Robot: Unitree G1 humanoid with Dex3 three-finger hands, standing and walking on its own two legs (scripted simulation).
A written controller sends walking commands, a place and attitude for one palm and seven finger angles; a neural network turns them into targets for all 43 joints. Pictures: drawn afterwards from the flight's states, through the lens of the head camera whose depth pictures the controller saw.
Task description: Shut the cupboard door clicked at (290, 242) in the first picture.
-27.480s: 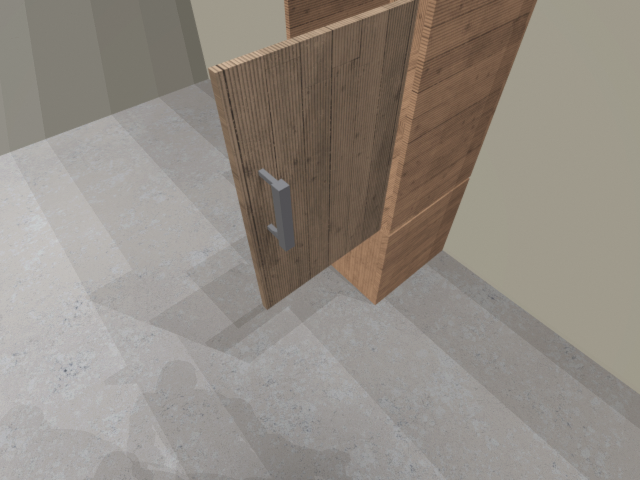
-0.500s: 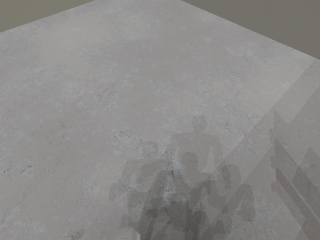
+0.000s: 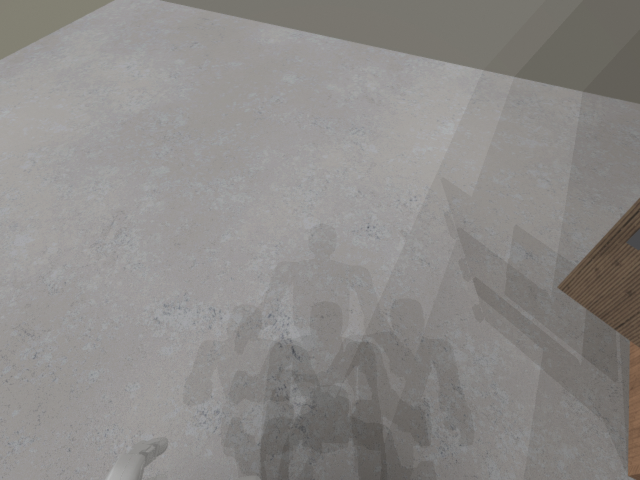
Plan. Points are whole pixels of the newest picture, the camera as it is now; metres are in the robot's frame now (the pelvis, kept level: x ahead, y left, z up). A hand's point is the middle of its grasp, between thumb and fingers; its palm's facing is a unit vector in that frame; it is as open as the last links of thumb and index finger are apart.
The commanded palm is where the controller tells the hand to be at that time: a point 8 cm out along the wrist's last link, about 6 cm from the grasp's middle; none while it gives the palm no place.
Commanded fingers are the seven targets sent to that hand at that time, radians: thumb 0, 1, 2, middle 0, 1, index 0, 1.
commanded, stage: turn to face it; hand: left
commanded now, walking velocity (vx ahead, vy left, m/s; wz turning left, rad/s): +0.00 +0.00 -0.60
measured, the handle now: out of the picture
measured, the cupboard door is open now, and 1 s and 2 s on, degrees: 65 65 65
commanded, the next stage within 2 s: take the last steps up to it in 1.38 s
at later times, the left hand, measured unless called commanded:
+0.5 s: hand (181, 470) +0.15 +0.21 -0.15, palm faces -0.24 -0.95 -0.19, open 7.4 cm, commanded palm none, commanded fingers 0.00 0.90 0.90 -0.20 -0.30 -0.20 -0.30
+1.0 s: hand (243, 435) +0.20 +0.13 -0.15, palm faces -0.52 -0.82 -0.23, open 7.4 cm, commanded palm none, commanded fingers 0.00 0.90 0.90 -0.20 -0.30 -0.20 -0.30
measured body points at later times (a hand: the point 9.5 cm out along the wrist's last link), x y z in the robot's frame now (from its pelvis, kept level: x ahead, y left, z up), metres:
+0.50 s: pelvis +0.01 +0.03 +0.02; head +0.06 +0.04 +0.46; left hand +0.17 +0.26 -0.14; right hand +0.02 -0.24 -0.11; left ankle +0.05 +0.13 -0.72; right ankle -0.06 -0.10 -0.64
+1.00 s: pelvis +0.02 +0.00 +0.01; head +0.06 -0.01 +0.46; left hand +0.23 +0.17 -0.13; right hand -0.05 -0.27 -0.12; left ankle +0.10 +0.10 -0.70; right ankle -0.06 -0.10 -0.72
